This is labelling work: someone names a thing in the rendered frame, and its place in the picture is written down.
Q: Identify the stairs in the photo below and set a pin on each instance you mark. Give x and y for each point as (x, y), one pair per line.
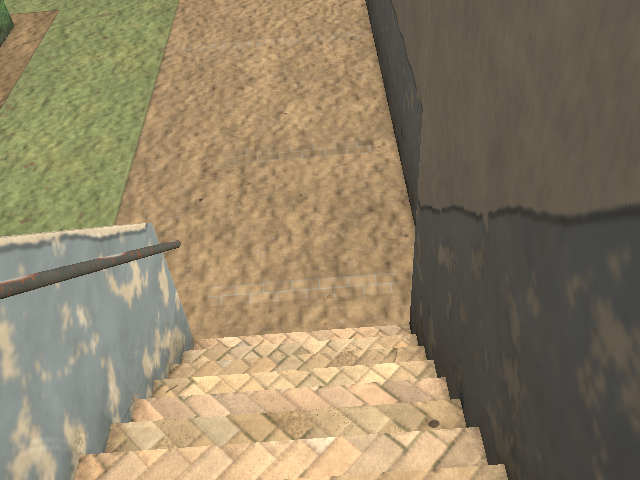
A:
(342, 404)

